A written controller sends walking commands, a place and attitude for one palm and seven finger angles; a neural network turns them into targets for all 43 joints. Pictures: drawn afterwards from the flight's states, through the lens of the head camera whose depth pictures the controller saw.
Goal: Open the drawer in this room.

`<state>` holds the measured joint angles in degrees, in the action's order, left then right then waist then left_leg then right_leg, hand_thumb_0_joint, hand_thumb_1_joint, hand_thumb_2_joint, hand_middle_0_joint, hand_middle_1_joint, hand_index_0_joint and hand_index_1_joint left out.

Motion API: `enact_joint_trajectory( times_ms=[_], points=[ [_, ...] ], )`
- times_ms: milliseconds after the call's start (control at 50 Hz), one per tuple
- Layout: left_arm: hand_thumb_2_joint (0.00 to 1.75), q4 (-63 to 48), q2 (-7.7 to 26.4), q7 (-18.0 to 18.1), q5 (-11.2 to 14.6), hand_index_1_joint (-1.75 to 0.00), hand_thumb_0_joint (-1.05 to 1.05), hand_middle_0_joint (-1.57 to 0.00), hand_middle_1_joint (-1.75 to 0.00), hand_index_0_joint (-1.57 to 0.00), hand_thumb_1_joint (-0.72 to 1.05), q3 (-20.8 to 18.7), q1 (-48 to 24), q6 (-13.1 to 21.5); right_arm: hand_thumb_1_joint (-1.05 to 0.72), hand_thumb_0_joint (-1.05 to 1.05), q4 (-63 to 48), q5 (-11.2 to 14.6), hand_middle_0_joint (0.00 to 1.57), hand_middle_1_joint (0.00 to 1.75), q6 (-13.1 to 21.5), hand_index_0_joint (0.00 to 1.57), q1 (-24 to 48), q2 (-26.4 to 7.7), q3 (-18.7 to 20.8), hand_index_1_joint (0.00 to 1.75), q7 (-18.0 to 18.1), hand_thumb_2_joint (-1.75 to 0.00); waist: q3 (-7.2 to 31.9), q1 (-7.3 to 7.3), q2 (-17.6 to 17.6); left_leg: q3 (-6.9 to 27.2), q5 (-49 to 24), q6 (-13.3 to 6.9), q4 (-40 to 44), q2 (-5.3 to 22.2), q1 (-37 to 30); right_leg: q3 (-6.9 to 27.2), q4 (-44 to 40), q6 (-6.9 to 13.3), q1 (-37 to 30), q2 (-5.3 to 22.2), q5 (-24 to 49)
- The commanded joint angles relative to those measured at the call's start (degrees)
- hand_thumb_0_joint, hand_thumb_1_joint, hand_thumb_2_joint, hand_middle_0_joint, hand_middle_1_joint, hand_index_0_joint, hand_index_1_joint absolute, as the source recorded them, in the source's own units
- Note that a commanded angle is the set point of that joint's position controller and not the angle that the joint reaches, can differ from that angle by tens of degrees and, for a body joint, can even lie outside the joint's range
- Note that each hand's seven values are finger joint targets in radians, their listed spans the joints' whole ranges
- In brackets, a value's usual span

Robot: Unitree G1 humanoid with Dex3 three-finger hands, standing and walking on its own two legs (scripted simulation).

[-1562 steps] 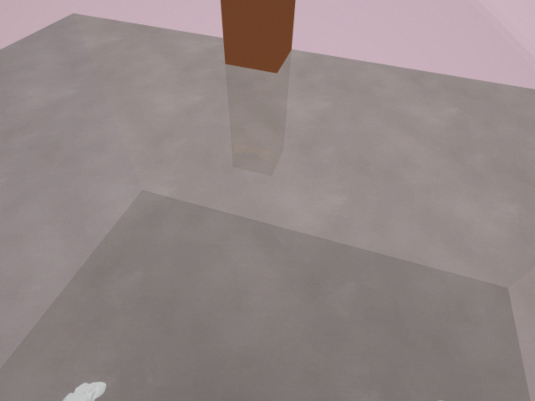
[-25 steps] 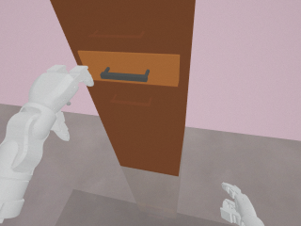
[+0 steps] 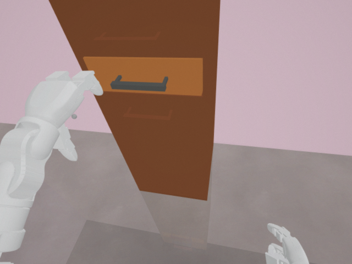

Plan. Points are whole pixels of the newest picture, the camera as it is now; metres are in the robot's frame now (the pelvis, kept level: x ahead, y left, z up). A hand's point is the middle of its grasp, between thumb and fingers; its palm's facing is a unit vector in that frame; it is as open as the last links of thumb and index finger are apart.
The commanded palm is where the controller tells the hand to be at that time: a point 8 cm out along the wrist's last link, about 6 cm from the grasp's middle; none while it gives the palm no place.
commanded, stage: move the hooked fingers above the handle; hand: left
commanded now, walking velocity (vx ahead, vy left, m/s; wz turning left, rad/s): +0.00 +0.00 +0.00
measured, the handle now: (139, 82) +0.60 +0.21 +0.09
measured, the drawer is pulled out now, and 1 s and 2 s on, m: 0.00 0.00 0.00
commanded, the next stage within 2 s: none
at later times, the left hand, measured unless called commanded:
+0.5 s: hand (105, 102) +0.40 +0.22 +0.18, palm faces +0.03 -0.01 -1.00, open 13.8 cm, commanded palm +0.37 +0.23 +0.24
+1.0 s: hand (114, 94) +0.46 +0.23 +0.15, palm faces -0.02 -0.01 -1.00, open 13.8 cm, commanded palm +0.45 +0.23 +0.22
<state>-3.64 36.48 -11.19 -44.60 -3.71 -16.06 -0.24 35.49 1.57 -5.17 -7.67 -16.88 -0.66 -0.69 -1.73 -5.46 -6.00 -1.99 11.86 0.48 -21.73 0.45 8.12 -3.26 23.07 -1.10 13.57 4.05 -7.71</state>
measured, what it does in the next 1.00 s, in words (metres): stands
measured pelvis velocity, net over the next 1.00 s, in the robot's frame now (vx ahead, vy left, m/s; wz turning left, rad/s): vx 0.04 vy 0.01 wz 0.00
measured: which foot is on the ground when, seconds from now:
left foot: down 0.00-1.00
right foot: down 0.00-1.00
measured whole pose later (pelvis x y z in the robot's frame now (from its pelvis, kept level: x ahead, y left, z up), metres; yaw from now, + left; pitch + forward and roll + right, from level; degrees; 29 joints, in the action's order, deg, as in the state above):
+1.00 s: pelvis +0.04 +0.01 +0.00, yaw +0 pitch +6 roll +0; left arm 28.3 32.5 -8.5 -51.9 5.5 -39.6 4.4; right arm 35.4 2.3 -8.1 -11.0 -15.7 0.3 1.8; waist 1.7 -1.6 -3.6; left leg -2.2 15.0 -0.3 -23.5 0.4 14.4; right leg -3.0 23.9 -1.8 19.5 4.1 -10.1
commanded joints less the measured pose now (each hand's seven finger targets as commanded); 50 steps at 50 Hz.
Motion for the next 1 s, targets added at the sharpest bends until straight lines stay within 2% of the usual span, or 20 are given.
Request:
enact_joint_trajectory(
  times_ms=[0,60,140,180,240,280,340,380,440,480,560,580,700,740,760,800,840,880,940,980],
  points=[
    [0.30,-8.10,12.07,-0.12,-0.93,-1.20,0.00,-0.30,-1.20,-0.30,-0.50,-5.10,-18.00,-0.95,-0.90,0.00,-10.39,-0.04,0.20,0.30,3.07,0.20,9.38,-5.67,1.61,0.30,0.54,-0.90,13.64,0.60,5.73,-0.65,-5.44,-1.56,3.98,-1.99,3.16,1.05,-2.69,2.12,-10.51,-2.80,-1.66],
    [0.30,-4.87,11.12,-0.90,-1.29,-1.20,0.00,-0.30,-1.20,-0.30,-0.50,-2.62,-25.25,0.30,-0.90,0.00,-9.77,0.14,0.20,0.30,3.31,0.20,8.59,-5.57,1.23,0.30,1.25,-0.90,10.45,2.19,6.99,-0.29,-1.54,-1.59,4.80,-1.91,3.75,0.51,-4.21,1.88,-7.37,-3.04,-6.20],
    [0.30,-1.44,15.27,0.66,-2.35,-1.20,0.00,-0.30,-1.20,-0.30,-0.50,-5.73,-32.52,3.15,-0.90,0.00,-8.68,-0.16,0.20,0.30,3.70,0.20,6.81,-5.51,1.44,0.30,1.99,-0.90,15.27,1.86,4.76,-0.08,-3.05,-1.55,4.11,-2.39,2.36,0.92,-4.20,2.19,-9.03,-3.23,-5.06],
    [0.30,1.58,13.79,1.60,-2.72,-1.20,0.00,-0.30,-1.20,-0.30,-0.50,-4.44,-35.60,4.16,-0.90,0.00,-8.15,-0.28,0.20,0.30,3.72,0.20,5.91,-5.04,1.41,0.30,2.02,-0.90,16.13,2.07,3.96,0.14,-4.89,-1.35,3.97,-2.47,2.60,0.58,-3.63,2.48,-9.34,-2.92,-3.28],
    [0.30,4.20,13.96,2.61,-3.01,-1.20,0.00,-0.30,-1.20,-0.30,-0.50,-4.94,-36.30,4.29,-0.90,0.00,-8.21,-0.30,0.20,0.30,3.30,0.20,5.51,-5.21,1.75,0.30,1.74,-0.90,18.51,1.44,3.23,0.01,-7.74,-1.11,3.49,-2.49,2.68,0.72,-2.97,2.75,-10.83,-2.95,-0.09],
    [0.30,6.30,11.28,2.84,-3.63,-1.20,0.00,-0.30,-1.20,-0.30,-0.50,-2.61,-35.46,3.73,-0.90,0.00,-8.19,-0.18,0.20,0.30,2.71,0.20,5.10,-5.06,1.90,0.30,1.36,-0.90,18.09,1.45,3.36,-0.16,-9.11,-1.11,3.42,-2.46,3.34,0.45,-2.33,2.89,-10.52,-2.78,1.52],
    [0.30,8.41,11.45,2.66,-4.50,-1.20,0.00,-0.30,-1.20,-0.30,-0.50,-2.62,-34.78,2.34,-0.90,0.00,-8.58,0.03,0.20,0.30,1.85,0.20,4.92,-5.69,2.22,0.30,1.02,-0.90,18.73,1.35,5.69,-0.42,-10.87,-1.16,3.32,-2.26,3.75,0.40,-1.93,2.97,-11.29,-2.92,3.91],
    [0.30,8.83,9.62,2.16,-4.56,-1.20,0.00,-0.30,-1.20,-0.30,-0.50,-0.42,-34.99,1.69,-0.90,0.00,-9.02,0.14,0.20,0.30,1.17,0.20,4.89,-5.69,2.13,0.30,0.93,-0.90,18.66,1.57,6.24,-0.64,-10.96,-1.40,3.32,-2.24,4.19,0.53,-1.68,2.95,-11.48,-2.59,4.60],
    [0.30,10.65,11.51,1.89,-4.91,-1.20,0.00,-0.30,-1.20,-0.30,-0.50,-1.88,-35.80,1.64,-0.90,0.00,-8.98,0.39,0.20,0.30,0.56,0.20,4.36,-6.19,2.46,0.30,1.26,-0.90,18.48,1.91,8.69,-0.90,-10.45,-1.72,3.20,-2.17,4.51,0.70,-1.92,2.73,-11.27,-2.79,4.46],
    [0.30,11.27,12.03,2.10,-4.71,-1.20,0.00,-0.30,-1.20,-0.30,-0.50,-2.15,-37.32,2.44,-0.90,0.00,-8.72,0.39,0.20,0.30,0.55,0.20,3.51,-6.19,2.49,0.30,1.58,-0.90,18.69,1.99,7.87,-0.71,-10.84,-1.89,2.95,-2.26,4.66,0.80,-1.53,2.82,-11.28,-2.77,5.01],
    [0.30,8.69,14.15,3.68,-5.00,-1.20,0.00,-0.30,-1.20,-0.30,-0.50,-3.87,-41.43,4.89,-0.90,0.00,-8.85,0.20,0.20,0.30,0.82,0.20,2.03,-6.05,3.10,0.30,1.74,-0.90,23.61,1.75,5.35,-0.34,-14.86,-1.92,1.93,-2.52,2.94,0.90,-0.30,3.02,-12.28,-3.15,7.99],
    [0.30,8.78,13.37,4.20,-5.15,-1.20,0.00,-0.30,-1.20,-0.30,-0.50,-3.50,-41.10,5.17,-0.90,0.00,-8.81,0.12,0.20,0.30,0.87,0.20,1.79,-5.83,3.22,0.30,1.68,-0.90,24.16,1.73,4.64,-0.38,-16.02,-1.86,1.55,-2.48,2.53,0.88,0.10,3.08,-12.08,-3.23,8.87],
    [0.30,16.17,11.03,5.79,-5.57,-1.20,0.00,-0.30,-1.20,-0.30,-0.50,-1.29,-41.81,3.62,-0.90,0.00,-7.13,0.39,0.20,0.30,0.10,0.20,0.32,-6.26,3.42,0.30,1.75,-0.90,21.08,2.68,6.22,-0.78,-16.30,-1.71,1.25,-2.24,4.04,0.47,0.00,3.11,-9.61,-3.48,9.67],
    [0.30,16.91,10.52,5.74,-6.28,-1.20,0.00,-0.30,-1.20,-0.30,-0.50,-0.01,-44.15,3.06,-0.90,0.00,-7.21,0.49,0.20,0.30,-0.17,0.20,0.53,-6.47,3.55,0.30,1.89,-0.90,22.04,3.18,6.02,-0.98,-16.42,-1.73,0.95,-2.34,3.61,0.71,-0.14,3.16,-9.44,-3.60,9.56],
    [0.30,16.72,11.98,5.83,-6.79,-1.20,0.00,-0.30,-1.20,-0.30,-0.50,-0.94,-44.98,3.03,-0.90,0.00,-7.14,0.55,0.20,0.30,-0.16,0.20,0.12,-6.39,3.54,0.30,1.87,-0.90,23.07,2.94,5.54,-0.75,-16.86,-1.77,0.79,-2.32,3.68,0.71,0.32,3.20,-9.72,-3.59,9.86],
    [0.30,17.43,9.42,5.42,-7.04,-1.20,0.00,-0.30,-1.20,-0.30,-0.50,1.91,-46.71,2.90,-0.90,0.00,-7.17,0.55,0.20,0.30,-0.40,0.20,-0.23,-6.13,3.61,0.30,2.06,-0.90,23.67,3.87,5.55,-0.82,-17.87,-1.93,0.09,-2.28,2.63,0.69,0.66,3.17,-8.87,-3.60,11.25],
    [0.30,19.21,10.54,5.03,-6.99,-1.20,0.00,-0.30,-1.20,-0.30,-0.50,1.14,-47.10,3.24,-0.90,0.00,-7.02,0.48,0.20,0.30,-0.54,0.20,-0.83,-6.43,3.70,0.30,2.38,-0.90,24.36,4.02,6.15,-0.68,-18.39,-1.95,-0.24,-2.36,2.53,0.65,0.72,3.22,-8.96,-3.82,11.51],
    [0.30,21.14,9.76,4.73,-6.86,-1.20,0.00,-0.30,-1.20,-0.30,-0.50,1.91,-48.27,3.80,-0.90,0.00,-6.74,0.64,0.20,0.30,-0.79,0.20,-1.45,-6.30,3.67,0.30,2.60,-0.90,22.64,4.55,6.87,-0.56,-17.82,-2.05,-0.38,-2.22,3.04,0.43,0.85,3.11,-7.44,-3.87,11.27],
    [0.30,21.16,11.38,5.13,-7.06,-1.20,0.00,-0.30,-1.20,-0.30,-0.50,0.53,-50.11,5.12,-0.90,0.00,-6.92,0.40,0.20,0.30,-0.97,0.20,-2.00,-6.33,3.82,0.30,2.82,-0.90,24.89,4.28,5.68,-0.33,-20.53,-1.94,-1.10,-2.29,2.22,0.38,1.54,3.31,-7.65,-4.11,12.38],
    [0.30,23.34,8.45,5.69,-7.21,-1.20,0.00,-0.30,-1.20,-0.30,-0.50,3.19,-52.39,5.37,-0.90,0.00,-6.25,0.50,0.20,0.30,-1.06,0.20,-3.02,-5.86,3.86,0.30,2.81,-0.90,23.86,5.12,4.69,-0.22,-21.18,-1.92,-1.81,-2.09,2.11,0.30,1.98,3.31,-5.49,-4.20,12.53]
  ],
)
